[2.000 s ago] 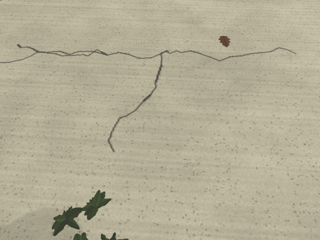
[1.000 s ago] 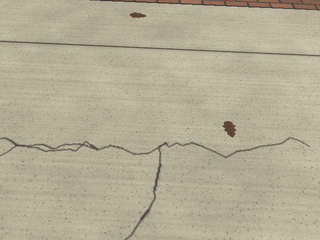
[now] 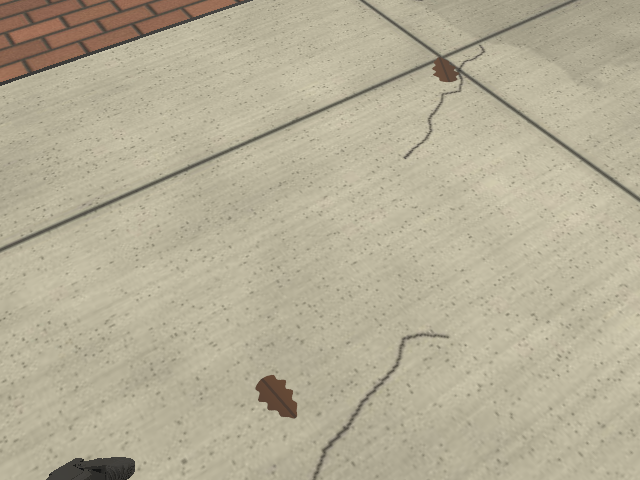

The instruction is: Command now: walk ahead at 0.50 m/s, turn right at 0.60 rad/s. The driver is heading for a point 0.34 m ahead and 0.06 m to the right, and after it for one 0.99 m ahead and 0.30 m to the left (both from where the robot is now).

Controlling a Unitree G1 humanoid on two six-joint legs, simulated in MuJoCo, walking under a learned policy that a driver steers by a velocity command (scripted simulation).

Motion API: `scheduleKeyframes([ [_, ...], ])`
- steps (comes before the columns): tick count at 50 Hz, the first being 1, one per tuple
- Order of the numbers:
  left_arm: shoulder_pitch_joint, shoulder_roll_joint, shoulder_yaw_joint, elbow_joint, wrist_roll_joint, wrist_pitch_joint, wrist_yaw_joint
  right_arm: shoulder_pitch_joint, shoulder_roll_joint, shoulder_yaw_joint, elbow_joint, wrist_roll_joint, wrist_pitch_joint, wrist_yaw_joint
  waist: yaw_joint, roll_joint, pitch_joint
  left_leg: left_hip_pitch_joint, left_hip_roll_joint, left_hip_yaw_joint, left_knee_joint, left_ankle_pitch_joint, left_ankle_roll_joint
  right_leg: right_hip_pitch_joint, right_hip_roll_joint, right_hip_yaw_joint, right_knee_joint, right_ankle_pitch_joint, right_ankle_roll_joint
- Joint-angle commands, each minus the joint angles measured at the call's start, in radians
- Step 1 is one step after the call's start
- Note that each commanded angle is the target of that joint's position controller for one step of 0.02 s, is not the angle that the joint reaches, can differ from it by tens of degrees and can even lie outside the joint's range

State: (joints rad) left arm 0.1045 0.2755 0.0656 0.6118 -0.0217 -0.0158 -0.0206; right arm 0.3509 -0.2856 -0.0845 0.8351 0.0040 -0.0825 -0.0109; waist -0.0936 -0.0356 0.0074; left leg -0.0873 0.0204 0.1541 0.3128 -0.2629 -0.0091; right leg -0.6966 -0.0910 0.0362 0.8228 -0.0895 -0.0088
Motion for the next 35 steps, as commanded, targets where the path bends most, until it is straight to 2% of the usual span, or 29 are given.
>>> scheduleKeyframes([
  [1,-0.105,0.037,0.006,-0.097,-0.006,-0.012,-0.015,-0.051,-0.180,-0.044,-0.059,0.016,-0.009,0.000,0.014,0.118,0.023,0.019,0.262,-0.104,-0.117,0.218,0.152,0.052,0.009,-0.040,-0.107,0.011,-0.022],
  [3,-0.121,0.048,0.013,-0.113,-0.005,-0.009,-0.023,-0.042,-0.200,-0.052,-0.048,0.024,0.002,0.002,0.019,0.125,0.038,0.070,0.282,-0.080,-0.074,0.300,0.138,0.076,0.029,-0.072,-0.155,-0.075,-0.053],
  [4,-0.100,0.061,0.022,-0.114,0.000,-0.008,-0.025,-0.049,-0.213,-0.056,-0.046,0.028,0.007,0.001,0.040,0.135,0.025,0.082,0.281,-0.054,-0.013,0.453,0.126,0.134,0.058,-0.102,-0.181,-0.122,-0.074],
  [5,-0.029,0.081,0.037,-0.098,0.006,-0.007,-0.025,-0.061,-0.222,-0.058,-0.046,0.034,0.013,-0.002,0.088,0.134,-0.018,0.078,0.259,-0.006,0.108,0.637,0.107,0.255,0.103,-0.143,-0.236,-0.119,-0.098],
  [6,0.128,0.129,0.068,-0.049,0.006,-0.004,-0.019,-0.047,-0.200,-0.050,-0.044,0.032,0.018,-0.006,0.161,0.103,-0.102,0.011,0.213,0.045,0.317,0.740,0.079,0.490,0.161,-0.166,-0.288,-0.077,-0.132],
  [7,0.321,0.215,0.104,-0.016,0.000,0.002,-0.001,-0.047,-0.154,-0.030,-0.070,0.002,0.014,-0.008,0.244,-0.006,-0.204,-0.255,0.173,0.057,0.646,0.468,0.026,0.811,0.028,0.065,-0.296,-0.066,-0.202],
  [8,0.298,0.337,0.110,-0.029,-0.006,-0.012,0.001,-0.013,-0.032,0.013,-0.150,-0.032,-0.017,0.002,0.141,-0.263,-0.274,-0.689,-0.022,-0.053,0.975,-0.326,-0.029,1.065,-0.217,0.648,-0.430,-0.215,-0.386],
  [9,0.351,0.236,0.082,-0.032,0.003,-0.025,0.000,-0.083,-0.113,0.001,-0.139,0.015,-0.052,0.017,0.220,-0.145,-0.352,-0.796,0.003,-0.226,1.082,-0.299,-0.012,1.085,-0.260,0.743,-0.533,-0.287,-0.396],
  [10,0.316,0.175,0.062,-0.014,0.011,-0.035,-0.001,-0.122,-0.141,-0.006,-0.142,0.047,-0.061,0.023,0.210,-0.118,-0.233,-0.848,0.051,-0.209,1.070,-0.204,0.010,1.001,-0.237,0.578,-0.517,-0.187,-0.347],
  [11,0.243,0.137,0.048,-0.022,0.007,-0.039,0.000,-0.133,-0.135,-0.001,-0.131,0.031,-0.060,0.017,0.173,-0.046,-0.173,-0.789,0.101,-0.203,0.998,-0.116,0.018,0.856,-0.199,0.441,-0.505,-0.074,-0.304],
  [12,0.169,0.105,0.035,-0.029,0.012,-0.041,0.000,-0.142,-0.134,-0.005,-0.118,0.008,-0.053,0.012,0.136,-0.021,-0.123,-0.712,0.130,-0.204,0.927,-0.065,0.013,0.717,-0.162,0.346,-0.518,0.040,-0.275],
  [13,0.130,0.080,0.024,-0.032,0.024,-0.047,0.000,-0.119,-0.131,-0.008,-0.110,0.006,-0.038,0.015,0.099,-0.033,-0.103,-0.642,0.149,-0.213,0.895,-0.029,0.012,0.629,-0.135,0.286,-0.545,0.110,-0.262],
  [15,0.118,0.090,0.026,-0.009,0.030,-0.064,0.002,-0.087,-0.099,-0.003,-0.091,0.012,-0.010,0.019,0.069,-0.029,-0.087,-0.601,0.146,-0.206,0.859,0.021,-0.001,0.556,-0.131,0.214,-0.595,0.186,-0.263],
  [17,0.138,0.106,0.031,0.022,0.032,-0.079,0.007,-0.122,-0.078,0.004,-0.097,0.009,0.006,0.015,0.072,-0.008,-0.045,-0.636,0.142,-0.214,0.787,0.108,-0.014,0.536,-0.126,0.139,-0.633,0.232,-0.253],
  [21,0.162,0.108,0.029,0.065,0.034,-0.087,0.020,-0.214,-0.053,0.012,-0.113,0.016,0.006,0.026,0.109,-0.010,0.000,-0.632,0.097,-0.225,0.538,0.348,-0.004,0.556,-0.088,-0.009,-0.659,0.233,-0.191],
  [23,0.180,0.118,0.031,0.084,0.031,-0.089,0.024,-0.276,-0.038,0.019,-0.131,0.019,0.003,0.037,0.137,-0.011,0.028,-0.611,0.075,-0.202,0.430,0.421,0.008,0.574,-0.095,-0.046,-0.678,0.200,-0.173],
  [25,0.210,0.123,0.035,0.110,0.025,-0.086,0.026,-0.325,-0.028,0.024,-0.153,0.021,0.003,0.049,0.159,-0.002,0.055,-0.631,0.065,-0.193,0.359,0.427,0.023,0.640,-0.119,-0.066,-0.674,0.203,-0.167],
  [28,0.241,0.132,0.041,0.138,0.018,-0.068,0.031,-0.373,-0.026,0.027,-0.193,0.018,0.002,0.072,0.175,0.002,0.071,-0.687,0.049,-0.168,0.303,0.328,0.054,0.775,-0.160,-0.086,-0.614,0.304,-0.155],
  [29,0.238,0.139,0.044,0.141,0.015,-0.059,0.035,-0.376,-0.029,0.026,-0.204,0.017,0.001,0.079,0.168,-0.005,0.066,-0.679,0.037,-0.148,0.292,0.273,0.068,0.806,-0.168,-0.097,-0.581,0.389,-0.146],
  [31,0.213,0.169,0.052,0.133,0.013,-0.044,0.047,-0.332,-0.057,0.013,-0.215,0.013,0.006,0.086,0.131,-0.048,0.010,-0.567,-0.022,-0.079,0.294,0.154,0.103,0.833,-0.162,-0.130,-0.460,0.733,-0.118],
  [32,0.205,0.184,0.055,0.130,0.013,-0.036,0.054,-0.262,-0.086,-0.001,-0.207,0.011,0.010,0.084,0.090,-0.070,-0.041,-0.464,-0.061,-0.051,0.299,0.105,0.124,0.833,-0.153,-0.146,-0.350,0.893,-0.103],
  [33,0.186,0.189,0.053,0.126,0.010,-0.030,0.060,-0.120,-0.129,-0.025,-0.178,0.012,0.013,0.077,0.009,-0.058,-0.113,-0.259,-0.098,-0.044,0.244,0.148,0.157,0.767,-0.124,-0.176,-0.158,0.923,-0.076],
  [34,0.192,0.169,0.042,0.109,0.019,-0.038,0.066,0.037,-0.204,-0.052,-0.153,0.011,0.017,0.060,-0.062,0.021,-0.212,0.058,-0.001,-0.220,0.228,0.233,0.216,0.540,-0.083,-0.183,0.128,0.659,-0.037],
  [35,0.320,0.023,-0.007,0.069,0.049,-0.065,0.042,0.060,-0.291,-0.068,-0.152,0.018,0.010,0.055,0.043,0.293,-0.333,0.450,0.270,-0.785,0.176,0.118,0.430,0.069,0.141,-0.114,0.526,-0.347,0.036],
])
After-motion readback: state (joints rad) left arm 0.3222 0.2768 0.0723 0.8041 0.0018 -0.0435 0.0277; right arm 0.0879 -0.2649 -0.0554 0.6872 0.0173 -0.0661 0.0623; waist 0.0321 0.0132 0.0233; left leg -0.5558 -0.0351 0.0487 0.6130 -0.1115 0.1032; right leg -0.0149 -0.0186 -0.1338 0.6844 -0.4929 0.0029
